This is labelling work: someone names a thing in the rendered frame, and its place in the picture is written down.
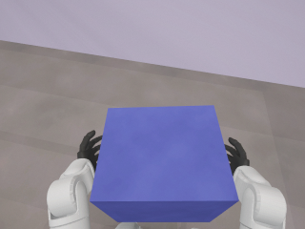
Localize robot right forearm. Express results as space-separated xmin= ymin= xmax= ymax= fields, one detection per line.
xmin=233 ymin=165 xmax=287 ymax=229

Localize robot left forearm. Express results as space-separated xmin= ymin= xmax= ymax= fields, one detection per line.
xmin=47 ymin=158 xmax=95 ymax=229

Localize left robot hand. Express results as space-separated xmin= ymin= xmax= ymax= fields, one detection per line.
xmin=77 ymin=130 xmax=103 ymax=172

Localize right robot hand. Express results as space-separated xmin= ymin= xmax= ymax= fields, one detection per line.
xmin=224 ymin=137 xmax=250 ymax=176

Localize carton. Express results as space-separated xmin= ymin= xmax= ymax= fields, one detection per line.
xmin=90 ymin=105 xmax=239 ymax=222

